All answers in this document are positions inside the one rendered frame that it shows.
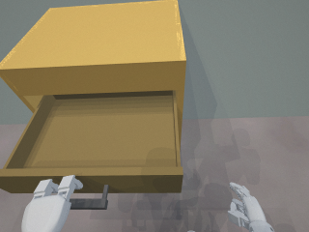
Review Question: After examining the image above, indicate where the cabinet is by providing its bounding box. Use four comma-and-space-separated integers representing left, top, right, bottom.
0, 0, 186, 152

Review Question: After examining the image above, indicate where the robot left hand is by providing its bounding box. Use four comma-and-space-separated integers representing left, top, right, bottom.
21, 175, 83, 232

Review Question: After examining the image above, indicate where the drawer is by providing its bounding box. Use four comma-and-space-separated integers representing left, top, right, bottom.
0, 90, 183, 193

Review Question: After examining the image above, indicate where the robot right hand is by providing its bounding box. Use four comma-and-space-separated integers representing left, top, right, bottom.
228, 182, 267, 230

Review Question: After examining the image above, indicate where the right robot forearm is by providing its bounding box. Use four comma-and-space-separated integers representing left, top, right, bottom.
248, 220, 275, 232

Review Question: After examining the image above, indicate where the handle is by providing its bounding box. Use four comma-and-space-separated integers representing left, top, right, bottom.
70, 185, 109, 210

